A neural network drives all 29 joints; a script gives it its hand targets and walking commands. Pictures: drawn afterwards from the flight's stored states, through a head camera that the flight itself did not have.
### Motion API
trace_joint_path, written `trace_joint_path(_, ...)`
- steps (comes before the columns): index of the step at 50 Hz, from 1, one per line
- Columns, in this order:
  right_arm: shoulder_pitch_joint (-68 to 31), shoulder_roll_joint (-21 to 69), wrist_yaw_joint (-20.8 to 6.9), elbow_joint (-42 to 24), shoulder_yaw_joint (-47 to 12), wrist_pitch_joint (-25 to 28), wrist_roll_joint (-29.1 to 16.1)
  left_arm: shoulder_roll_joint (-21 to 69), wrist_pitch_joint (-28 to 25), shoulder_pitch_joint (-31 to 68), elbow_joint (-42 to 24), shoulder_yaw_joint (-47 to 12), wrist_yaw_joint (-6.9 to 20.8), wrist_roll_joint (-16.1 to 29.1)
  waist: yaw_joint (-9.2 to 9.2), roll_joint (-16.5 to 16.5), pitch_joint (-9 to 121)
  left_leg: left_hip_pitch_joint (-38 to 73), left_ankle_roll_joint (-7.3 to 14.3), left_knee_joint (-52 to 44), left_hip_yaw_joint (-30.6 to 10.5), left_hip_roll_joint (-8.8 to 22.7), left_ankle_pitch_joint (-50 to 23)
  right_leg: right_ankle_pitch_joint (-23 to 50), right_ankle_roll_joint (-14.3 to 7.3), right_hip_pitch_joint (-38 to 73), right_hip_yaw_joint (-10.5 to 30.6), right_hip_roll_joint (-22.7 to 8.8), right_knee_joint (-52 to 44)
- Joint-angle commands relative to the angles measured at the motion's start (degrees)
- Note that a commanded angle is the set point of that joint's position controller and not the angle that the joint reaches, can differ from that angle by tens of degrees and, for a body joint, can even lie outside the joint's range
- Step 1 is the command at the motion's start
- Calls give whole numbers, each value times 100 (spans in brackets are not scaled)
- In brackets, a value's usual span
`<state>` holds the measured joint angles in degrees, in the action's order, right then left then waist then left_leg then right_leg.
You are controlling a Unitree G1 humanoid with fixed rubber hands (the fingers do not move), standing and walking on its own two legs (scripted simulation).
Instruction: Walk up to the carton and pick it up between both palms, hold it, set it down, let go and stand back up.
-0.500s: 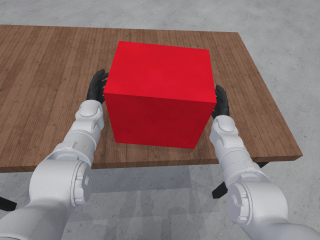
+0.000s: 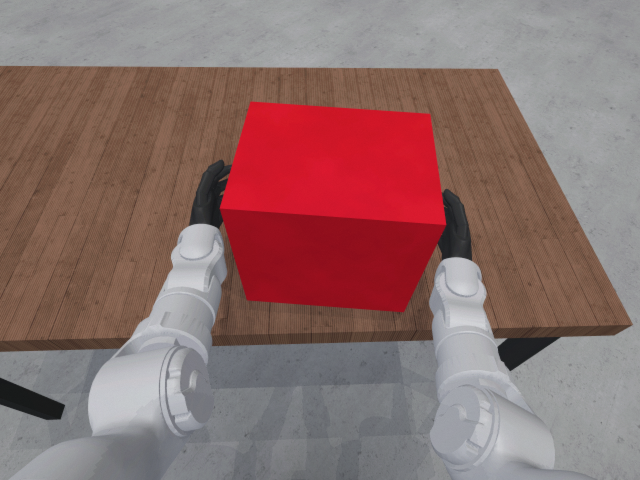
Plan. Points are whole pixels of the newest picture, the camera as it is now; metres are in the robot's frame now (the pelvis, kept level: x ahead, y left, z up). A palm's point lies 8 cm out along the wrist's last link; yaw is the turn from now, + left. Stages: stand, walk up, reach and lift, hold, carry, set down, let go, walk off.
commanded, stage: reach and lift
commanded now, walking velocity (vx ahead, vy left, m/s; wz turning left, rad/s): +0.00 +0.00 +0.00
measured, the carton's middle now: (332, 213) +0.46 +0.00 +0.04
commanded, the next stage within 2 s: none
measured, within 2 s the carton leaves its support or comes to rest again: leaves its support in 1.14 s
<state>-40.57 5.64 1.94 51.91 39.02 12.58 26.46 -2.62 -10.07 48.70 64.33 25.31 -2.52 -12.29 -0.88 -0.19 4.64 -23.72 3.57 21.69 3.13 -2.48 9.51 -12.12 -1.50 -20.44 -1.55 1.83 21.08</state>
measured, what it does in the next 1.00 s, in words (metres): stands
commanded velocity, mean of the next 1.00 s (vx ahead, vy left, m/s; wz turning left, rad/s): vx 0.00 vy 0.00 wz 0.00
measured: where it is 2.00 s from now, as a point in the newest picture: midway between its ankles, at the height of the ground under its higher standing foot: outside the picture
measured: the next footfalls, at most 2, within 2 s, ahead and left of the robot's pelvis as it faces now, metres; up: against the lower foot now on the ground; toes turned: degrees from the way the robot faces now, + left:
none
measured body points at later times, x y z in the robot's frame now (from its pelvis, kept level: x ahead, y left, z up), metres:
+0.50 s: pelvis +0.00 -0.03 +0.00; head +0.05 -0.01 +0.45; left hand +0.43 +0.17 +0.06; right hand +0.40 -0.16 +0.04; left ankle +0.00 +0.07 -0.74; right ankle -0.03 -0.10 -0.74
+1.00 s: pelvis -0.01 -0.02 +0.00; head +0.02 +0.01 +0.45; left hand +0.41 +0.16 +0.06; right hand +0.38 -0.17 +0.04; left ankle +0.00 +0.07 -0.74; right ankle -0.03 -0.10 -0.74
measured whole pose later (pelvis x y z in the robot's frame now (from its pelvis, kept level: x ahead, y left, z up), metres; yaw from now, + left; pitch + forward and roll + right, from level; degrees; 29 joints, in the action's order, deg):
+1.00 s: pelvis -0.01 -0.02 +0.00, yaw -1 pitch +11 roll -1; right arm -36.8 6.1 6.8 58.0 34.8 18.3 21.8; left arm -5.2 -11.9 46.9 67.5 20.0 -2.4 -9.8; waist -0.9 2.7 7.1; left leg -24.0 2.2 21.8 3.8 -0.4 8.5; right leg -10.1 -3.2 -20.3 -4.7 2.7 19.6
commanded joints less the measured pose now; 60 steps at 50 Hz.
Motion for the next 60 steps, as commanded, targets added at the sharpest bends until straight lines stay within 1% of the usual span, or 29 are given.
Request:
trace_joint_path(1, -3131, 2640, -706, 61, -1963, 169, 470, 2493, -188, 3434, -412, -1197, 967, -347, 10, -96, 3688, 4053, -544, 744, -286, 763, -4480, 2242, 379, -511, -402, -328, -136)
trace_joint_path(5, -3167, 2840, -636, -92, -2071, 230, 473, 2552, -203, 3454, -371, -1168, 1058, -391, 11, -62, 3711, 3571, -473, 659, -211, 668, -4030, 2898, 455, 11, -318, -424, -18)
trace_joint_path(9, -3074, 3035, -590, -120, -2111, 261, 453, 2587, -197, 3536, -433, -1186, 1112, -474, 44, -114, 3732, 3096, -455, 544, -150, 593, -3610, 3152, 511, 538, -233, -481, 68)
trace_joint_path(10, -3104, 3069, -558, -230, -2154, 274, 454, 2564, -195, 3510, -402, -1211, 1130, -474, 89, -37, 3770, 2806, -465, 521, -104, 546, -3430, 3413, 536, 921, -195, -483, 134)
trace_joint_path(12, -3085, 3151, -537, -261, -2234, 279, 444, 2561, -201, 3551, -400, -1207, 1156, -499, 108, -50, 3805, 2461, -457, 452, -91, 515, -3161, 3803, 589, 1308, -137, -550, 253)
trace_joint_path(13, -3073, 3185, -525, -267, -2252, 281, 427, 2583, -192, 3481, -377, -1184, 1173, -526, 77, -57, 3716, 2360, -442, 409, -79, 506, -3068, 3861, 591, 1404, -113, -562, 285)
trace_joint_path(14, -3138, 3183, -522, -294, -2233, 295, 441, 2594, -192, 3518, -419, -1193, 1187, -529, 119, -28, 3755, 2330, -439, 383, -91, 510, -2997, 3824, 610, 1459, -119, -562, 292)
trace_joint_path(16, -3112, 3195, -510, -284, -2264, 283, 429, 2557, -177, 3556, -431, -1183, 1189, -553, 101, -58, 3654, 2051, -445, 327, -51, 497, -2800, 3928, 601, 1680, -76, -600, 362)
trace_joint_path(19, -3112, 3283, -468, -336, -2345, 297, 376, 2556, -155, 3464, -416, -1155, 1217, -552, 86, 42, 3532, 1717, -411, 264, -34, 459, -2591, 4238, 643, 2071, -22, -626, 454)
trace_joint_path(20, -3187, 3246, -469, -328, -2335, 279, 338, 2496, -147, 3566, -423, -1155, 1223, -570, 115, 22, 3549, 1546, -425, 210, -5, 446, -2417, 4241, 636, 2275, -2, -639, 475)
trace_joint_path(22, -3214, 3266, -475, -407, -2368, 310, 310, 2530, -127, 3468, -471, -1100, 1221, -596, 36, -35, 3499, 1631, -424, 208, -26, 470, -2516, 4152, 638, 2223, -12, -612, 486)
trace_joint_path(24, -3378, 3254, -462, -548, -2388, 391, 297, 2523, -166, 3537, -507, -1144, 1189, -575, 55, -30, 3694, 1535, -459, 195, 5, 456, -2508, 4195, 626, 2381, -21, -584, 502)
trace_joint_path(26, -3407, 3228, -461, -538, -2471, 490, 256, 2525, -213, 3552, -604, -1228, 1157, -539, 39, -85, 3777, 1564, -502, 224, -6, 468, -2759, 4318, 622, 2380, -15, -565, 545)
trace_joint_path(27, -3457, 3217, -456, -488, -2438, 543, 289, 2603, -228, 3567, -632, -1271, 1137, -505, 92, -105, 3815, 1806, -529, 260, -53, 497, -3004, 4232, 621, 2145, -82, -527, 534)
trace_joint_path(33, -3806, 3082, -453, -236, -2354, 997, 363, 2962, -410, 3785, -886, -1634, 961, -296, 10, -501, 4094, 3577, -644, 633, -249, 765, -4603, 2878, 419, 134, -388, -340, 132)
trace_joint_path(34, -3845, 3041, -447, -182, -2301, 1054, 365, 2993, -425, 3793, -870, -1665, 952, -295, -25, -527, 4074, 3633, -666, 655, -201, 780, -4697, 2661, 355, 92, -417, -289, 53)
trace_joint_path(35, -3833, 3008, -451, -125, -2287, 1062, 387, 2958, -456, 3854, -887, -1678, 948, -271, 11, -489, 4080, 3640, -661, 668, -196, 780, -4678, 2620, 348, 83, -409, -292, 11)
trace_joint_path(36, -3840, 2938, -459, -143, -2307, 1108, 379, 2986, -481, 3806, -835, -1677, 933, -269, -19, -472, 4131, 3573, -692, 665, -169, 789, -4730, 2574, 314, 213, -400, -246, -11)
trace_joint_path(38, -3874, 2904, -467, -117, -2403, 1174, 326, 3034, -556, 3871, -913, -1864, 918, -165, 39, -370, 4382, 3345, -703, 635, -143, 755, -4505, 2883, 336, 545, -371, -240, -2)
trace_joint_path(40, -3869, 2881, -459, -56, -2478, 1194, 332, 2974, -600, 3867, -811, -1845, 925, -155, 59, -203, 4367, 3116, -670, 557, -127, 721, -4256, 3155, 377, 768, -340, -258, 49)
trace_joint_path(43, -3960, 2929, -470, -77, -2623, 1222, 174, 2926, -708, 3997, -835, -1926, 917, -86, 38, -131, 4613, 2605, -652, 437, -70, 648, -3690, 3452, 385, 1329, -228, -279, 149)
trace_joint_path(44, -4069, 2902, -478, -139, -2608, 1246, 141, 2920, -736, 4155, -838, -1944, 916, -79, 76, -71, 4666, 2407, -666, 376, -59, 633, -3475, 3409, 378, 1546, -241, -247, 162)
trace_joint_path(45, -4117, 2914, -472, -154, -2674, 1249, 84, 2865, -748, 4121, -771, -1964, 915, -64, 74, -19, 4730, 2161, -639, 336, -23, 585, -3266, 3660, 395, 1798, -178, -270, 221)
trace_joint_path(47, -4209, 2882, -477, -104, -2690, 1216, -10, 2748, -773, 4266, -785, -2017, 919, -42, 91, -65, 4714, 1767, -637, 225, 9, 544, -2847, 3708, 392, 2176, -143, -283, 311)
trace_joint_path(50, -4549, 2857, -504, -170, -2722, 1140, -162, 2661, -766, 4479, -592, -1989, 924, 72, 12, -63, 4621, 1426, -582, 131, 52, 526, -2243, 3486, 368, 2330, -68, -339, 361)
trace_joint_path(54, -4939, 2871, -550, -300, -2850, 997, -414, 2627, -726, 4741, -476, -2120, 922, 340, -110, -221, 4585, 1212, -547, 89, 51, 513, -1804, 3020, 309, 2284, -44, -332, 407)
trace_joint_path(57, -5219, 2856, -568, -472, -2964, 838, -634, 2732, -634, 4925, -427, -2307, 908, 587, -117, -388, 4492, 1177, -549, 111, 31, 505, -1608, 2584, 241, 2071, -58, -302, 380)
trace_joint_path(58, -5252, 2837, -560, -473, -3034, 771, -721, 2709, -602, 4962, -392, -2305, 923, 657, -142, -353, 4387, 1154, -522, 113, 27, 503, -1504, 2517, 235, 2027, -34, -318, 366)
trace_joint_path(60, -5402, 2852, -568, -589, -3151, 642, -805, 2755, -554, 5104, -399, -2405, 923, 815, -102, -369, 4438, 1174, -494, 104, -6, 486, -1368, 2411, 244, 1965, -20, -318, 365)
